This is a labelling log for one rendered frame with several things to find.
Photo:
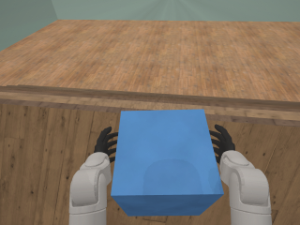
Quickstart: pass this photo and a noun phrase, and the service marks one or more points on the left robot forearm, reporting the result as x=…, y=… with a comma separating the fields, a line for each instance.
x=88, y=191

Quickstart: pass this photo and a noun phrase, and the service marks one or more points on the right robot hand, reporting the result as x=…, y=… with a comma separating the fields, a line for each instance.
x=224, y=144

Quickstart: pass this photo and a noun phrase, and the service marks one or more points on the right robot forearm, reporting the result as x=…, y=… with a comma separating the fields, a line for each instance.
x=249, y=194

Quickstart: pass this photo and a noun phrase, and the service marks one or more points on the carton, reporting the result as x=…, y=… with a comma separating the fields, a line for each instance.
x=165, y=164

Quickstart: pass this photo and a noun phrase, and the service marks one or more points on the left robot hand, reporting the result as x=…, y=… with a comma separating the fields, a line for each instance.
x=103, y=145

